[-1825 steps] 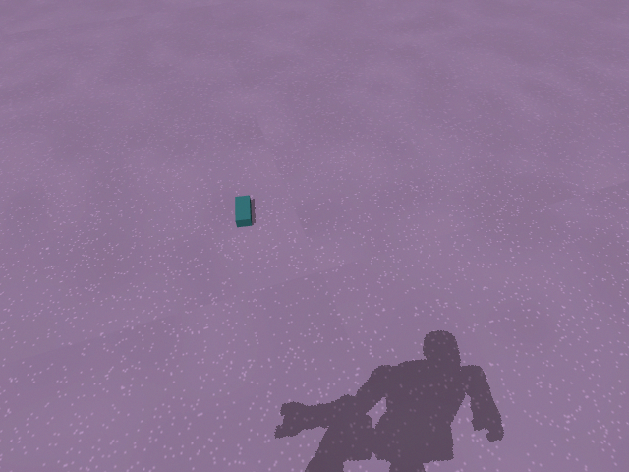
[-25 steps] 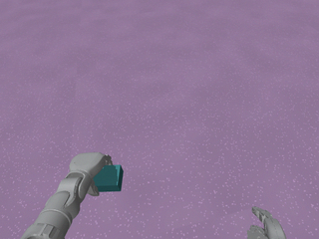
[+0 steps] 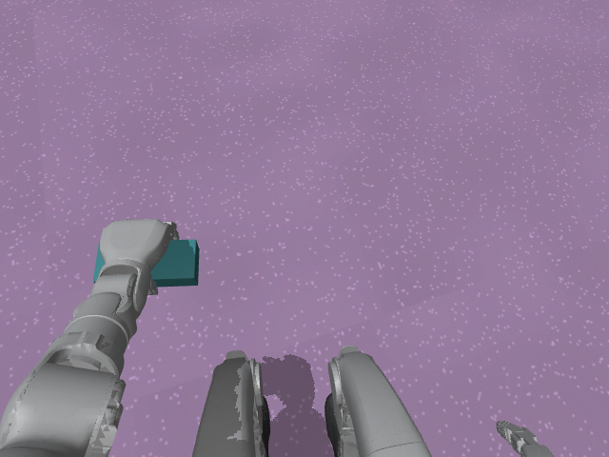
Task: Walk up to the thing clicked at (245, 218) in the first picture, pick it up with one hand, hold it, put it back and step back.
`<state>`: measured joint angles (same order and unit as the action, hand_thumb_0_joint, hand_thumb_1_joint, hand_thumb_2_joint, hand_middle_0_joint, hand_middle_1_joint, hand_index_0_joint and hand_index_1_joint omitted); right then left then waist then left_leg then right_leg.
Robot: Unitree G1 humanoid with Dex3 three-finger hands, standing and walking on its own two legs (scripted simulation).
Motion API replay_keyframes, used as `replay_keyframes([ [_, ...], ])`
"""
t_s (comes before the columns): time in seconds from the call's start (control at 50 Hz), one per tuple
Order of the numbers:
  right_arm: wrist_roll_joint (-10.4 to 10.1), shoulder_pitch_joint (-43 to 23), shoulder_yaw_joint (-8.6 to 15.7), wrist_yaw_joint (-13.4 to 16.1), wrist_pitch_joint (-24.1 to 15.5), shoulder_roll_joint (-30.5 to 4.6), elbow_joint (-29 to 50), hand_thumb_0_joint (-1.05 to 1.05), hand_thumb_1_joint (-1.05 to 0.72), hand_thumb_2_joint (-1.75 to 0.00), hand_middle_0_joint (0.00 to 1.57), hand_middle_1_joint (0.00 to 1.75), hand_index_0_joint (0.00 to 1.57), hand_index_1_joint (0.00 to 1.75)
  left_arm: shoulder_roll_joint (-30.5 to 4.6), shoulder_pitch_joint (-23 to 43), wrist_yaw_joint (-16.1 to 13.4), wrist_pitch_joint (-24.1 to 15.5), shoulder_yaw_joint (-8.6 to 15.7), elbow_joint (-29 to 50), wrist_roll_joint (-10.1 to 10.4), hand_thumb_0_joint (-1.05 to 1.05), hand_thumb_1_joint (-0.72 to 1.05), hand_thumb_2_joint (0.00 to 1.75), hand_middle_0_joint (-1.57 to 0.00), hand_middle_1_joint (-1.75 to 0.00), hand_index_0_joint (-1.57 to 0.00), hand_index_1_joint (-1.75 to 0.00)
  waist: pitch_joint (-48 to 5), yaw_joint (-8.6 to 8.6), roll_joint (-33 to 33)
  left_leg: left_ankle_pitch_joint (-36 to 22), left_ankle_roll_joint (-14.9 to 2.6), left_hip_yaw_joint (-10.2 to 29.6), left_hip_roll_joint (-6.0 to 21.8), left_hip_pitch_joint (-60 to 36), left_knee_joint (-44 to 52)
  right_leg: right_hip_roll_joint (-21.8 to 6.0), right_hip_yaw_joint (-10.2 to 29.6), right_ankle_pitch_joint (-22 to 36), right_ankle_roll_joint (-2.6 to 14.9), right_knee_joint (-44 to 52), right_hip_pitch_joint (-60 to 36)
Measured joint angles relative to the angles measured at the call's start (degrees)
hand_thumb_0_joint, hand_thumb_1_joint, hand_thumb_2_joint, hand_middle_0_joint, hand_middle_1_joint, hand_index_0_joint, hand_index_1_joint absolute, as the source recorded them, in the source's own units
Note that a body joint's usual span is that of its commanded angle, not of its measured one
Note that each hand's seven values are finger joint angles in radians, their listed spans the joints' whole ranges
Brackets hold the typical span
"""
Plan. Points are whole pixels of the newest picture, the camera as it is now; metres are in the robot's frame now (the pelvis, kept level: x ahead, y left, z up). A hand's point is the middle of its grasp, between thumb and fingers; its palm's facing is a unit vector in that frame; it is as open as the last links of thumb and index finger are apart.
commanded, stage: crouch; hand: left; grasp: from above
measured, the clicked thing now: (150, 264) +0.41 +0.23 -0.14
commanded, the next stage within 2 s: lower in 1.26 s
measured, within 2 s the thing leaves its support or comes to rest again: neither
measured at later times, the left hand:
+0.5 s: hand (178, 286) +0.42 +0.23 -0.33, palm faces -0.47 +0.00 -0.89, open 9.0 cm
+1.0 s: hand (187, 287) +0.44 +0.23 -0.42, palm faces -0.48 -0.01 -0.88, open 9.0 cm
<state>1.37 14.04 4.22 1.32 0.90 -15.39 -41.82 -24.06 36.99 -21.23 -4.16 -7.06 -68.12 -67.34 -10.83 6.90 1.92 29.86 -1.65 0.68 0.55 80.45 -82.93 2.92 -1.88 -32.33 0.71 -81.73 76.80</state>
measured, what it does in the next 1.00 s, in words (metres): lowers itself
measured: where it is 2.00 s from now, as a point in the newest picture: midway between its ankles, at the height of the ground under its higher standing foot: (301, 455)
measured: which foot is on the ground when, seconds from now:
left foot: down 0.00-1.00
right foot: down 0.00-1.00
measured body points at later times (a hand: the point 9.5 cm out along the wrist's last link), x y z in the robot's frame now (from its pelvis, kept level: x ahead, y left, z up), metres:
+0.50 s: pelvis -0.02 +0.00 -0.16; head +0.21 +0.04 +0.23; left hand +0.44 +0.23 -0.28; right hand +0.04 -0.28 -0.28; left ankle +0.07 +0.10 -0.58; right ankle +0.05 -0.11 -0.58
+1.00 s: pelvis -0.02 +0.00 -0.23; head +0.24 +0.04 +0.14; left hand +0.47 +0.23 -0.37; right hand +0.01 -0.27 -0.34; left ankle +0.07 +0.10 -0.58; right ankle +0.05 -0.11 -0.58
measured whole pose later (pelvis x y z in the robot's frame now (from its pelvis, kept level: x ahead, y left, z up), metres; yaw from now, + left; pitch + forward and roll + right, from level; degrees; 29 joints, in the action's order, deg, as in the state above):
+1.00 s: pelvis -0.02 +0.00 -0.23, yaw -6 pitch +38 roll -8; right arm 7.8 8.8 -1.8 -6.9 -3.0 -13.3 -42.1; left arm -38.9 52.2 -24.1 -11.8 4.4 -80.1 -72.7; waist -4.7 12.3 -0.5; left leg 38.8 -2.0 4.5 2.4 127.6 -127.9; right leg 4.1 -7.6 -41.4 1.5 -124.8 122.1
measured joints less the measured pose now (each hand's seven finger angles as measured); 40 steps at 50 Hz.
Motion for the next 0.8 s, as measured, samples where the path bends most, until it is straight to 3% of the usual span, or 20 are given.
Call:
replay_keyframes([
  [0.24, 1.7, -0.6, -2.7, -1.0, -2.0, 2.7, -0.6, 0.01, -0.90, -0.89, 0.20, 0.30, 0.20, 0.30, -4.0, 7.1, 1.3, -1.3, 3.9, -5.4, -1.0, -0.02, 0.15, 0.31, -0.82, -0.36, -0.84, -0.34, -0.5, 2.57, 1.1, 2.9, -0.60, 0.4, -0.2, 23.1, -18.9, -0.5, -1.3, -3.8, -0.17, -19.0, 22.4],
  [0.38, 2.9, -2.7, -3.8, -2.3, -3.5, 2.8, -1.1, 0.01, -0.90, -0.89, 0.20, 0.30, 0.20, 0.30, -6.7, 9.9, 0.2, -3.5, 5.1, -7.0, -1.8, -0.02, 0.14, 0.31, -0.83, -0.35, -0.85, -0.33, 0.0, 3.22, 0.2, 4.2, -0.31, 1.5, -0.2, 32.4, -26.6, -0.6, -2.7, -5.4, 0.23, -26.5, 31.1],
  [0.64, 5.0, -5.6, -4.3, -5.4, -4.6, 1.9, 0.0, 0.01, -0.91, -0.90, 0.20, 0.30, 0.20, 0.30, -10.0, 13.2, -2.6, -4.8, 8.4, -9.8, -4.0, -0.02, 0.13, 0.32, -0.85, -0.34, -0.87, -0.32, 2.0, 4.40, -1.6, 7.5, 0.14, 3.0, 0.7, 40.2, -35.6, 0.3, -4.5, -8.2, 0.96, -34.7, 38.5],
  [0.8, 5.7, -5.9, -4.8, -7.1, -4.4, 2.1, 0.1, 0.01, -0.91, -0.90, 0.20, 0.30, 0.20, 0.30, -12.3, 14.4, -2.5, -5.6, 9.7, -11.0, -4.2, -0.02, 0.13, 0.32, -0.84, -0.34, -0.86, -0.32, 4.0, 4.74, -2.0, 8.7, -0.09, 3.3, 1.4, 43.3, -39.9, 0.9, -4.9, -9.0, 0.85, -38.5, 41.7],
])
